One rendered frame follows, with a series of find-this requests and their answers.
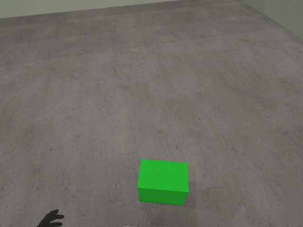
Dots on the carton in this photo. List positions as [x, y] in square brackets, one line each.
[163, 182]

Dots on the robot left hand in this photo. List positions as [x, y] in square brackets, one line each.
[50, 217]

